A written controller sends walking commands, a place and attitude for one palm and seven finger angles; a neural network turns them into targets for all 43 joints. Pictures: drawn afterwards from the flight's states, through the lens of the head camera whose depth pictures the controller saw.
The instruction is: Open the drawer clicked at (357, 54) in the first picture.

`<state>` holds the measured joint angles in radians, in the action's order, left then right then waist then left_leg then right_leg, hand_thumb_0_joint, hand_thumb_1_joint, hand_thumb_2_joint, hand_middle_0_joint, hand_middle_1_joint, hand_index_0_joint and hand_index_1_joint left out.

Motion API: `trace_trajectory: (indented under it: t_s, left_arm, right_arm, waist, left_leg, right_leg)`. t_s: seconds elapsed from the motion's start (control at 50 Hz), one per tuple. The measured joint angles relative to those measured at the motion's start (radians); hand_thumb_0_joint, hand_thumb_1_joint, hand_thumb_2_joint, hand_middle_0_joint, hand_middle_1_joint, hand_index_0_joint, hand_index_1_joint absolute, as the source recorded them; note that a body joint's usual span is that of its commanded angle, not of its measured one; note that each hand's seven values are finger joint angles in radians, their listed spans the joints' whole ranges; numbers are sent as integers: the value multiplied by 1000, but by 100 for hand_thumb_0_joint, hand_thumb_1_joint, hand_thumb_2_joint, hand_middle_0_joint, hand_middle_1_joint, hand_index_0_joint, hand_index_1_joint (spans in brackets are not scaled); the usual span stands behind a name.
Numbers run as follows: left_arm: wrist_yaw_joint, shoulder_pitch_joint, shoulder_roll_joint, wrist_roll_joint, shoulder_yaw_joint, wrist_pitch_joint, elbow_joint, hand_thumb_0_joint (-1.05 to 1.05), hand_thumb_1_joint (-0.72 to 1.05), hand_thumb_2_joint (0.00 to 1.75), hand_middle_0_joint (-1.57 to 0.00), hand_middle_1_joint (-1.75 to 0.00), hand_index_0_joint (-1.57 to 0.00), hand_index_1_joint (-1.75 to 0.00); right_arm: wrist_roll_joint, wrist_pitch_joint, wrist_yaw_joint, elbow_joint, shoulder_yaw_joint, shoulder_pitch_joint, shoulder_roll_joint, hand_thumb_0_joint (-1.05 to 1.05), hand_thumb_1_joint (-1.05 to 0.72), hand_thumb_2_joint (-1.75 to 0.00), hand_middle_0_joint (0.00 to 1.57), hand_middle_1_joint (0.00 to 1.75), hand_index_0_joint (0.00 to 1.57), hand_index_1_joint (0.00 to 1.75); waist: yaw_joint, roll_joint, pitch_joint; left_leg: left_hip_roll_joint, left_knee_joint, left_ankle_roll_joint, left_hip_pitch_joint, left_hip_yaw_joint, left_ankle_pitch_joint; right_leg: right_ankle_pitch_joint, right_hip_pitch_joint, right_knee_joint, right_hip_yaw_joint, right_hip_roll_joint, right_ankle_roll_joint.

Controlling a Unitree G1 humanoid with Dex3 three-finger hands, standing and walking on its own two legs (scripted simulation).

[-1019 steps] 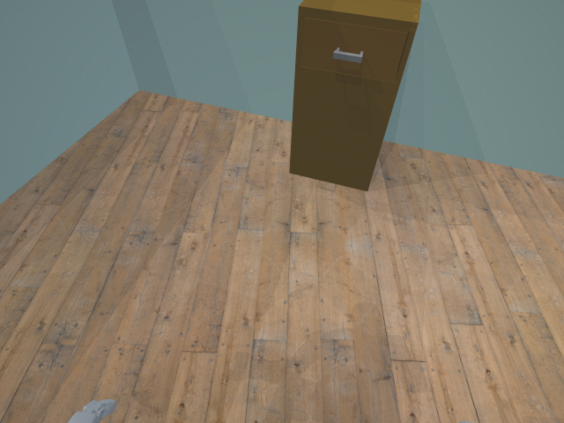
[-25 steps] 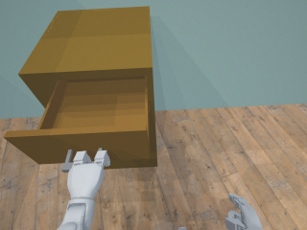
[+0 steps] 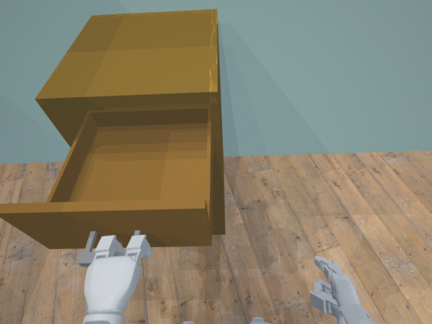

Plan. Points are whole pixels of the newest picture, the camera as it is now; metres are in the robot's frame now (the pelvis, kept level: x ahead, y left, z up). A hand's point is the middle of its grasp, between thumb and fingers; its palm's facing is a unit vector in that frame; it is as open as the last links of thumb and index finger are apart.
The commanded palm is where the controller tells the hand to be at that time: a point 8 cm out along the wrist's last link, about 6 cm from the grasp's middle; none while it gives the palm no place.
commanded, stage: pull the drawer open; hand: left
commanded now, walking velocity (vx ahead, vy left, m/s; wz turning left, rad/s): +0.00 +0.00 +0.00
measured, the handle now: (111, 247) +0.26 +0.23 -0.02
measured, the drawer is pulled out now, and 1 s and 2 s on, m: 0.28 0.30 0.28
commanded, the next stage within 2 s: open the thumb to release the handle in 0.62 s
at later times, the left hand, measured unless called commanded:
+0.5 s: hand (123, 299) +0.17 +0.19 -0.04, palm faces -0.06 -0.13 -0.99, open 5.7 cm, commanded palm +0.11 +0.22 +0.01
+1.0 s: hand (125, 297) +0.18 +0.19 -0.04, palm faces -0.03 -0.11 -0.99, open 7.3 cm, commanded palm +0.15 +0.20 +0.01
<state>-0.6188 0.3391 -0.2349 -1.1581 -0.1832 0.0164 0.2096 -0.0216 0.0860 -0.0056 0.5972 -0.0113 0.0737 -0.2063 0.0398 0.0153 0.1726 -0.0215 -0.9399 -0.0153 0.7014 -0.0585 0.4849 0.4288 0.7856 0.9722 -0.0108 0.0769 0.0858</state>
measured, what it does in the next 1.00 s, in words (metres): stands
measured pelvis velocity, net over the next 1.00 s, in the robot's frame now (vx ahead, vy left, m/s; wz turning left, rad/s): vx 0.00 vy -0.01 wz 0.02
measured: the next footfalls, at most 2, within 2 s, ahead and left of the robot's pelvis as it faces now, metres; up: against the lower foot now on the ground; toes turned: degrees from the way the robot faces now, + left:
none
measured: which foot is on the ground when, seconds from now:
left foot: down 0.00-1.00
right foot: down 0.00-1.00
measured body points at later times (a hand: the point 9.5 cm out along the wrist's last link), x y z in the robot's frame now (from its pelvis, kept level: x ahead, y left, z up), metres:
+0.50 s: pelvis +0.00 -0.01 -0.01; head +0.05 -0.04 +0.44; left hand +0.17 +0.19 +0.01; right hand +0.21 -0.23 -0.11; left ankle -0.02 +0.11 -0.68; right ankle +0.02 -0.06 -0.68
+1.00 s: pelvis +0.00 -0.01 -0.02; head +0.06 -0.05 +0.43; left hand +0.17 +0.19 +0.01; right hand +0.22 -0.21 -0.13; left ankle -0.02 +0.12 -0.68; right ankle +0.02 -0.06 -0.68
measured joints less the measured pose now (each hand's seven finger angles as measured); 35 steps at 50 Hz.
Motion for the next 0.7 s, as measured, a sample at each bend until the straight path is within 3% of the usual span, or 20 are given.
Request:
trace_trajectory:
  t_s: [0.24, 0.5, 0.7]
  left_arm:
    - [12, 84, -9, 2, 23, -44, -69, 2, 71, 77, -29, -134, -44, -132]
    - [48, 171, -27, 35, 86, -98, -152, 3, 72, 75, -26, -132, -42, -131]
    - [42, 244, -33, 31, 114, -149, -217, 2, 72, 75, -25, -130, -40, -130]
  right_arm:
    - [-9, -11, 3, -12, 2, 5, -3, 2, -91, -90, 20, 30, 20, 30]
    - [-17, -20, 21, -38, 10, 20, -4, 2, -91, -90, 20, 30, 20, 30]
    - [-33, -24, 38, -41, -3, 18, -9, 2, -91, -90, 20, 29, 20, 30]
  waist:
    - [9, 3, 2]
    - [-13, -4, 14]
    - [-11, -4, 25]
  left_leg:
    - [0, -31, 7, 28, 2, 6]
    - [11, -52, 15, 54, -11, 25]
    - [8, -78, 16, 92, -7, 50]
  right_leg:
    - [9, 30, 37, 4, 0, 9]
    - [23, 67, 64, -7, 13, 17]
    - [45, 108, 92, -11, 17, 16]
